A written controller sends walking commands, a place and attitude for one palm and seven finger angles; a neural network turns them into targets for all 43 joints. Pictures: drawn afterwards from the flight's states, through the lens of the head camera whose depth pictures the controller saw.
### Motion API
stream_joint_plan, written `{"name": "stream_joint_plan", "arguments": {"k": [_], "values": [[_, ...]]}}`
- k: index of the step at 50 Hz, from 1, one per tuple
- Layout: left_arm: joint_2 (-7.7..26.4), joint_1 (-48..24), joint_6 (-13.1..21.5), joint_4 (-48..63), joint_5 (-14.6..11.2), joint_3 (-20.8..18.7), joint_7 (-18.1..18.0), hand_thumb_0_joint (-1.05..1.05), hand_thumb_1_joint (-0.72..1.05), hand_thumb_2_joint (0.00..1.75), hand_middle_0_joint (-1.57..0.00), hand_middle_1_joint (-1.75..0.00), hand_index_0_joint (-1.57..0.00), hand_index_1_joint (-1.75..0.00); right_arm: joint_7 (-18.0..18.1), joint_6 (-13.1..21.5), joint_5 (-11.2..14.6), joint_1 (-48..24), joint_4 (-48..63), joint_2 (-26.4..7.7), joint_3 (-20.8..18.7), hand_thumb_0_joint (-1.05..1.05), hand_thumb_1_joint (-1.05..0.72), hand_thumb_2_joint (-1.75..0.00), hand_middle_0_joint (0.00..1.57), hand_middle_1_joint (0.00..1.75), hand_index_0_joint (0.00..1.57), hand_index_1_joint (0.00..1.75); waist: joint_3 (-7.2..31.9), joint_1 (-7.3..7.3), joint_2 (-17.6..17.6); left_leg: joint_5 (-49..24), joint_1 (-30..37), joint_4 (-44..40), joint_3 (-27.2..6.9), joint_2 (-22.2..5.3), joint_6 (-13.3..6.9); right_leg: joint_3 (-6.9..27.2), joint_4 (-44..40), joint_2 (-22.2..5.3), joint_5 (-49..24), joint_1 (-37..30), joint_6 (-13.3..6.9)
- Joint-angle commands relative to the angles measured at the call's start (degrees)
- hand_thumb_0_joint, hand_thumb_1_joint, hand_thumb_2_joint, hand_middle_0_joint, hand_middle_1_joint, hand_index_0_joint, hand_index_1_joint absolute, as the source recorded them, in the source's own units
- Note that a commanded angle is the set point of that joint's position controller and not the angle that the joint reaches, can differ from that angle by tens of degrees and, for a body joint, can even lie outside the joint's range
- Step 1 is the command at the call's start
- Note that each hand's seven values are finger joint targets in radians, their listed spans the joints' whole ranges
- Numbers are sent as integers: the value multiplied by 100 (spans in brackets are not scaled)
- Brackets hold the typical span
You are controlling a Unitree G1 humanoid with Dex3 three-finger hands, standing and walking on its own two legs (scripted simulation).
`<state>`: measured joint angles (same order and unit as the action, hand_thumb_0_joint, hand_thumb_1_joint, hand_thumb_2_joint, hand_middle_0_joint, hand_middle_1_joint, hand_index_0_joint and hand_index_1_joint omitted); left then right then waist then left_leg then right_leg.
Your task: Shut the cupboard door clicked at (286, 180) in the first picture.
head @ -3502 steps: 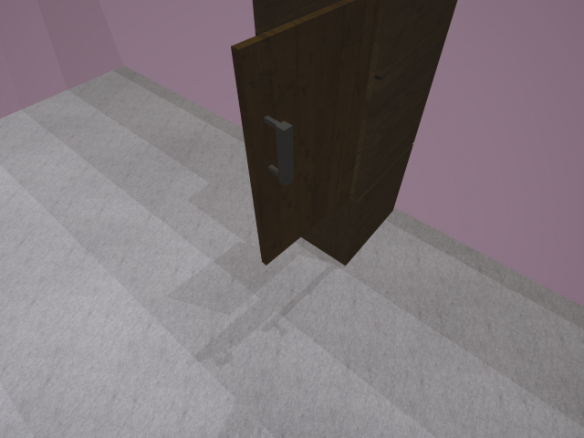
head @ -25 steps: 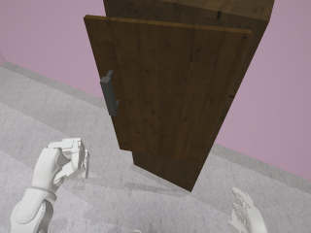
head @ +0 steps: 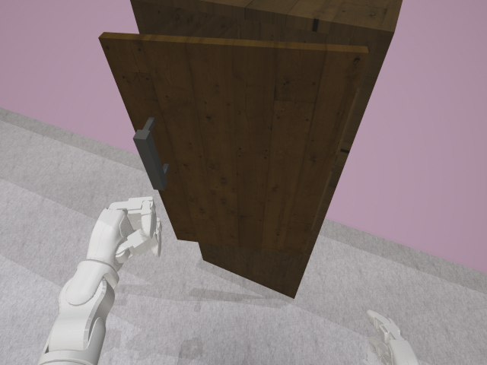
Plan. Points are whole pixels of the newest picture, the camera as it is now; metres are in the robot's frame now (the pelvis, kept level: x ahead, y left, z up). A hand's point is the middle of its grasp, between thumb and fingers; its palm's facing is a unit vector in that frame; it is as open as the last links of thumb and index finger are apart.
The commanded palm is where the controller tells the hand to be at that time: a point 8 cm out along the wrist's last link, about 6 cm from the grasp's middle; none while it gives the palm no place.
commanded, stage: bring the fist close to the handle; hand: left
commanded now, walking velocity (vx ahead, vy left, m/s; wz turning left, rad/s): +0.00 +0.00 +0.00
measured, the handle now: (155, 154) +0.46 +0.19 +0.08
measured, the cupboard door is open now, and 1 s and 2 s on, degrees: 16 16 4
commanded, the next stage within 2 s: push the door shut along its arc in 0.72 s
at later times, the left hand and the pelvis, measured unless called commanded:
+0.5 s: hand (167, 194) +0.36 +0.14 +0.09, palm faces -0.08 -1.00 -0.04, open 3.1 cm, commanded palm +0.34 +0.19 +0.09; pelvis -0.01 -0.01 +0.00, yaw -1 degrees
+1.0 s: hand (174, 195) +0.37 +0.13 +0.08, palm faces -0.13 -0.99 -0.04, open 3.1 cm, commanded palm +0.36 +0.19 +0.09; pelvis -0.01 +0.00 +0.00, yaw -1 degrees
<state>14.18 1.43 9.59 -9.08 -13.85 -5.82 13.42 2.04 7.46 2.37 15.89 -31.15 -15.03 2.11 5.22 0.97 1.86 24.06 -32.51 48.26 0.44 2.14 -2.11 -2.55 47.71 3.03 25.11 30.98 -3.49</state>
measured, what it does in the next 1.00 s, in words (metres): stands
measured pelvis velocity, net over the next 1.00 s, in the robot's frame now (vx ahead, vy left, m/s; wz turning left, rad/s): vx -0.01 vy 0.00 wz -0.01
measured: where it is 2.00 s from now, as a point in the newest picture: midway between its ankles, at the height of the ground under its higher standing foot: outside the picture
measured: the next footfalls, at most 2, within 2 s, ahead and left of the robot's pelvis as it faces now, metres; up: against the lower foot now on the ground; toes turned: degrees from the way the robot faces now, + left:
none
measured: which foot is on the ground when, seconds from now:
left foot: down 0.00-1.00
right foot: down 0.00-1.00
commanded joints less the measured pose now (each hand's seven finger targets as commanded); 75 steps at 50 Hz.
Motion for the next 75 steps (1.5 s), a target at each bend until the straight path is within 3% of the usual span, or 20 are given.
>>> {"name": "stream_joint_plan", "arguments": {"k": [1, 5, 6, 8, 11, 16, 19, 24, 26, 32, 36, 41, 44, 48, 53, 59, 67, 70, 74, 75], "values": [[899, -2209, 747, 1366, -113, -582, -174, 0, 90, 90, -130, -150, -130, -150, 63, 279, 1, -361, 747, -645, -278, 0, -90, -90, 20, 30, 20, 30, 1509, 95, -77, -1753, 820, -474, -211, -142, 13, 364, -629, -246, -2286, -745, 252], [821, -2559, 815, 603, -19, -424, -192, 0, 90, 90, -130, -150, -130, -150, 36, 239, 18, -319, 543, -667, -280, 0, -90, -90, 20, 30, 20, 30, 1319, 182, 51, -1544, 767, -469, -227, -148, 23, 387, -682, -253, -2010, -502, 245], [646, -2579, 748, 344, -12, -264, -139, 0, 90, 90, -130, -150, -130, -150, 20, 222, 26, -287, 530, -668, -285, 0, -90, -90, 20, 30, 20, 30, 1271, 195, -2, -1499, 733, -475, -214, -136, 19, 402, -718, -263, -2010, -494, 261], [857, -2407, 570, -229, 23, -438, -72, 0, 90, 90, -130, -150, -130, -150, 9, 128, 51, -227, 511, -745, -317, 0, -90, -90, 20, 30, 20, 30, 1248, 131, -202, -1483, 599, -483, -202, -133, 9, 460, -780, -285, -2041, -602, 279], [663, -3043, 393, -513, 11, -202, 15, 0, 90, 90, -130, -150, -130, -150, -6, 16, 84, -226, 555, -740, -303, 0, -90, -90, 20, 30, 20, 30, 1239, 193, -184, -1369, 546, -526, -185, -110, 12, 480, -844, -330, -1995, -576, 297], [1122, -4019, 740, -508, -35, -716, -202, 0, 90, 90, -130, -150, -130, -150, 16, -53, 28, -199, 503, -713, -309, 0, -90, -90, 20, 30, 20, 30, 1719, 117, -366, -1551, 579, -509, -176, -112, 6, 575, -764, -343, -2327, -974, 300], [1196, -3525, 1029, -517, 5, -896, -265, 0, 90, 90, -130, -150, -130, -150, -32, -64, -13, -172, 540, -673, -315, 0, -90, -90, 20, 30, 20, 30, 2073, -59, -212, -1809, 617, -502, -114, -86, 2, 632, -650, -366, -2882, -1332, 320], [1021, -3130, 951, -1271, 100, -682, -90, 0, 90, 90, -130, -150, -130, -150, -106, -199, 49, -75, 526, -729, -346, 0, -90, -90, 20, 30, 20, 30, 1378, 24, -319, -1461, 334, -559, -61, -95, -5, 655, -811, -357, -2508, -942, 382], [883, -3485, 849, -1355, 64, -489, -2, 0, 90, 90, -130, -150, -130, -150, -91, -263, 90, -77, 534, -749, -349, 0, -90, -90, 20, 30, 20, 30, 1130, 145, -346, -1183, 282, -604, -60, -93, -16, 687, -972, -350, -2009, -735, 379], [886, -4308, 1169, -614, -52, -474, -96, 0, 90, 90, -130, -150, -130, -150, -14, -176, 55, -87, 514, -721, -389, 0, -90, -90, 20, 30, 20, 30, 1851, 175, -116, -1433, 853, -588, -137, -111, -38, 557, -856, -264, -2083, -802, 278], [1029, -4289, 1342, -961, 88, -572, -254, 0, 90, 90, -130, -150, -130, -150, -27, -148, 24, -15, 341, -731, -379, 0, -90, -90, 20, 30, 20, 30, 1735, 187, -151, -1373, 765, -594, -182, -136, -13, 476, -747, -231, -1946, -638, 258], [967, -3707, 1041, -1466, 193, -594, -278, 0, 90, 90, -130, -150, -130, -150, -95, -248, 37, 6, 435, -747, -386, 0, -90, -90, 20, 30, 20, 30, 1591, 47, -146, -1500, 690, -664, -159, -123, 2, 440, -765, -248, -2127, -687, 248], [705, -3984, 989, -1185, 174, -252, -160, 0, 90, 90, -130, -150, -130, -150, -103, -266, 61, -12, 524, -752, -385, 0, -90, -90, 20, 30, 20, 30, 1691, 178, -73, -1718, 952, -656, -166, -147, -1, 360, -737, -225, -2331, -594, 236], [1137, -4677, 1122, -1343, 99, -562, -110, 0, 90, 90, -130, -150, -130, -150, -28, -284, 41, 29, 454, -809, -375, 0, -90, -90, 20, 30, 20, 30, 1459, 271, -498, -1449, 727, -616, -185, -135, -40, 449, -819, -215, -2118, -618, 260], [1239, -5428, 1257, -1836, 162, -515, 63, 0, 90, 90, -130, -150, -130, -150, 4, -299, 33, 72, 305, -793, -338, 0, -90, -90, 20, 30, 20, 30, 1546, 383, -96, -1301, 749, -548, -198, -104, -37, 489, -762, -234, -1915, -417, 240], [1104, -5828, 1120, -2722, 140, -345, 390, 0, 90, 90, -130, -150, -130, -150, -32, -337, 48, 252, 204, -863, -359, 0, -90, -90, 20, 30, 20, 30, 1786, 460, -47, -1445, 828, -491, -320, -126, 10, 352, -636, -197, -1949, -146, 191], [746, -7276, 1242, -3686, 154, 66, 560, 0, 90, 90, -130, -150, -130, -150, -34, -338, 34, 493, -37, -938, -382, 0, -90, -90, 20, 30, 20, 30, 1573, 838, -232, -924, 617, -347, -426, -130, -22, 296, -598, -147, -1249, 655, 194], [954, -7834, 1316, -3997, 203, -30, 607, 0, 90, 90, -130, -150, -130, -150, -23, -305, 13, 613, -188, -1011, -399, 0, -90, -90, 20, 30, 20, 30, 1695, 941, -163, -798, 528, -241, -495, -134, -27, 303, -523, -149, -1056, 863, 180], [753, -8173, 1344, -4175, 222, 180, 752, 0, 90, 90, -130, -150, -130, -150, -43, -270, -9, 731, -270, -1040, -416, 0, -90, -90, 20, 30, 20, 30, 2163, 1031, 52, -1035, 782, -107, -592, -151, -22, 243, -371, -125, -1127, 1116, 150], [925, -8162, 1330, -4267, 236, 42, 767, 0, 90, 90, -130, -150, -130, -150, -45, -281, -13, 783, -283, -1068, -420, 0, -90, -90, 20, 30, 20, 30, 2190, 971, 113, -1034, 720, -75, -601, -155, -9, 256, -341, -117, -1109, 1120, 133]]}}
